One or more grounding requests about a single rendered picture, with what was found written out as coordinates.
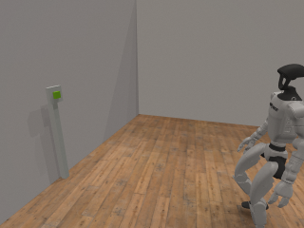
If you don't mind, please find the button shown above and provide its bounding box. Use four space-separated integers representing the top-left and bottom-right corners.
52 91 61 99

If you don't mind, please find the right robot shin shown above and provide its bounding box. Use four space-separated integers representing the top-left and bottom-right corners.
233 175 252 197

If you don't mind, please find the panel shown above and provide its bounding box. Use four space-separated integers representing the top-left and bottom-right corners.
46 85 69 179

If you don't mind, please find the robot left forearm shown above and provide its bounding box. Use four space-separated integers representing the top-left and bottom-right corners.
281 141 304 184

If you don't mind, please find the robot right forearm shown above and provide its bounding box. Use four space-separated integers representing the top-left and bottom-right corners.
251 118 268 141

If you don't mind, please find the left robot upper arm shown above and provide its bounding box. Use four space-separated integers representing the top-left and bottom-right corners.
287 102 304 150

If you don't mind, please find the robot left hand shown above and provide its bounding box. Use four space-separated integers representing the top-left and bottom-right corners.
268 180 294 208

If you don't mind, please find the robot right hand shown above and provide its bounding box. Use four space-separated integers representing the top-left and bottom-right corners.
237 136 256 154

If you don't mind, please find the robot right foot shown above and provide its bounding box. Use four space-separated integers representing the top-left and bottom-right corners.
241 201 269 210

